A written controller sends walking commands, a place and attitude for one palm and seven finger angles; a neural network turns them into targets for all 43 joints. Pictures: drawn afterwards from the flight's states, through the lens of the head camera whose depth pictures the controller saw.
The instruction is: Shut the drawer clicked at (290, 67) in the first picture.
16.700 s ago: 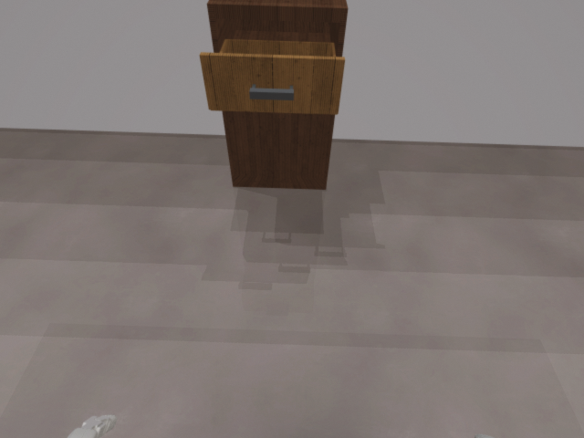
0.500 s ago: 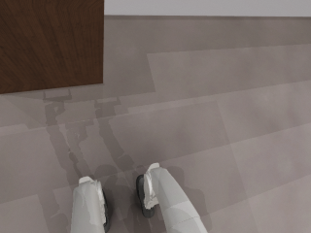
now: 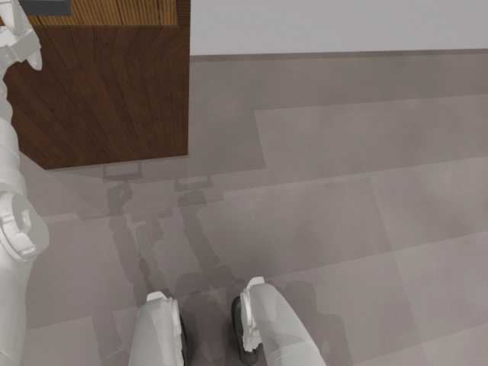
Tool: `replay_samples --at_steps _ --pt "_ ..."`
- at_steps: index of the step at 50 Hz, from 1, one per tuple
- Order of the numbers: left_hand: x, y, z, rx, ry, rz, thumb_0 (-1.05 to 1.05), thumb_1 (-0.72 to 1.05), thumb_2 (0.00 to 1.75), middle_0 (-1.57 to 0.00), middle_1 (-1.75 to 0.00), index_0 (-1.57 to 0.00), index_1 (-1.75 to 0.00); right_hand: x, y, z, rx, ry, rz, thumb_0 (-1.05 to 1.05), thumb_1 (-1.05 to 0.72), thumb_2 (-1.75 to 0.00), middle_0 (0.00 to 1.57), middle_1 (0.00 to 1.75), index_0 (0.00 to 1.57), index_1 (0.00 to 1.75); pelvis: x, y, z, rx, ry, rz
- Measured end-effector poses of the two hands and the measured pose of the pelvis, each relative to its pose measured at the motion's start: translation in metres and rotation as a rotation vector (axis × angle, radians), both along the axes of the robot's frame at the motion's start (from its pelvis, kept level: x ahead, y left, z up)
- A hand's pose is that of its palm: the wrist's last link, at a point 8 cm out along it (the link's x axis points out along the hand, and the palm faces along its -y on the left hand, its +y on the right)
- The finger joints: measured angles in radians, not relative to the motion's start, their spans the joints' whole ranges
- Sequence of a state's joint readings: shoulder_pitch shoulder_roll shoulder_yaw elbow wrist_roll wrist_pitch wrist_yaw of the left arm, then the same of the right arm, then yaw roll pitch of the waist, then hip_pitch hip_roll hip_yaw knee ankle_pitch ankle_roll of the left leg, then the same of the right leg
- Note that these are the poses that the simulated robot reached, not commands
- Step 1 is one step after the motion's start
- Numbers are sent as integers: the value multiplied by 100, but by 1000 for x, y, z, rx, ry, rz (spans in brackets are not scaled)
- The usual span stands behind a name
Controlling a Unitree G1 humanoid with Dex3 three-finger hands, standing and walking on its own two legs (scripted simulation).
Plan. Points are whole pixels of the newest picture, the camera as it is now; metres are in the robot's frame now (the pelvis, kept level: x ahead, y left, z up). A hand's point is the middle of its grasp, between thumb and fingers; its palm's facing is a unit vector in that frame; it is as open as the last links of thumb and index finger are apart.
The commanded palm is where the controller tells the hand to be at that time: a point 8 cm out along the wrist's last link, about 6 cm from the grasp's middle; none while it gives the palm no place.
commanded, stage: draw the hand back to the body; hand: left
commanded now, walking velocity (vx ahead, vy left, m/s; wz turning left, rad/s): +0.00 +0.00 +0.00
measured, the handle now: out of the picture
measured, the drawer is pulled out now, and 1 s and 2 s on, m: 0.00 0.00 0.00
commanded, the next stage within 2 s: step back with the hand held close in 1.38 s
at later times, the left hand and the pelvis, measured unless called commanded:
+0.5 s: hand out of the picture +0.41 +0.22 +0.15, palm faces +0.05 -1.00 -0.05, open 3.3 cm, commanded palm +0.37 +0.27 +0.16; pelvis +0.04 +0.00 +0.08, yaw +4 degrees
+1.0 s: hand out of the picture +0.26 +0.23 +0.24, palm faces +0.36 -0.88 -0.31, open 3.3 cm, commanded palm +0.21 +0.27 +0.26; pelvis +0.04 -0.01 +0.12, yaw +4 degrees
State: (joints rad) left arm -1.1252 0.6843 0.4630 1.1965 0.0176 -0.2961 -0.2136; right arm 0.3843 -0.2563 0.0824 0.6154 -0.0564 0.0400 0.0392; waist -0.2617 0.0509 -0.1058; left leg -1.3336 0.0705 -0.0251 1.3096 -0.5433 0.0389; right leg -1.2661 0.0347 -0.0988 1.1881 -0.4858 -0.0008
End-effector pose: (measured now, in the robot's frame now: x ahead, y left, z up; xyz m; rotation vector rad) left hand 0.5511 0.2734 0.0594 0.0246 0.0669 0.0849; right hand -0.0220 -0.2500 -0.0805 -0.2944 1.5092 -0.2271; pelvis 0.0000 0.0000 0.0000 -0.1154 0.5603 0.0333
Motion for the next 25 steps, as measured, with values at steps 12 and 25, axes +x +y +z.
replay_samples --at_steps 12,25 --pt "-70 7 36 41 -6 -33 2 88 89 -140 -160 -140 -160 77 -2 25 82 -151 -2 1 -90 -90 20 30 20 30 32 -4 45 38 -92 -12" --pt "-164 4 95 23 -57 -32 2 89 90 -140 -160 -140 -160 200 -4 77 81 -564 151 1 -90 -90 20 30 20 30 44 -4 78 67 -297 38"
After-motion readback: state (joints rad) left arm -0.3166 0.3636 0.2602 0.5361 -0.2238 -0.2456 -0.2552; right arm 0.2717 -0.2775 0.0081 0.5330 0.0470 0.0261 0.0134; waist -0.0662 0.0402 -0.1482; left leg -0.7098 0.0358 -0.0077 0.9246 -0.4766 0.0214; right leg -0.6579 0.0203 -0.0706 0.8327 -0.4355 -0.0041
